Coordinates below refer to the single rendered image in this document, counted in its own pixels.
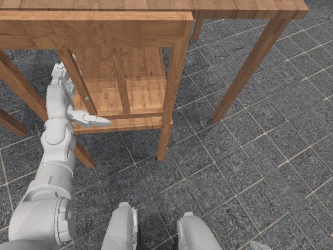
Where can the table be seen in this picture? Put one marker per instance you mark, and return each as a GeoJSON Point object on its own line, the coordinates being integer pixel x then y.
{"type": "Point", "coordinates": [280, 12]}

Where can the left robot forearm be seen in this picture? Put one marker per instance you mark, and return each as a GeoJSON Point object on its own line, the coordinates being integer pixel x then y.
{"type": "Point", "coordinates": [55, 172]}

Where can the right robot shin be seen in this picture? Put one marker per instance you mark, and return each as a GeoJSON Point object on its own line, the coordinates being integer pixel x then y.
{"type": "Point", "coordinates": [180, 247]}

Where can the left robot hand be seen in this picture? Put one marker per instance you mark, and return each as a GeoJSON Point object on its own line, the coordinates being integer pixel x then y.
{"type": "Point", "coordinates": [58, 99]}

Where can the robot left thigh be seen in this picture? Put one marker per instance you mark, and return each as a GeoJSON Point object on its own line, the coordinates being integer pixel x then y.
{"type": "Point", "coordinates": [122, 226]}

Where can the chair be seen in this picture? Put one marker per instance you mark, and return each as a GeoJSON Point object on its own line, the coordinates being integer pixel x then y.
{"type": "Point", "coordinates": [119, 54]}

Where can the robot left upper arm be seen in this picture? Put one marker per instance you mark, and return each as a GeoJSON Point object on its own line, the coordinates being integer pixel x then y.
{"type": "Point", "coordinates": [43, 224]}

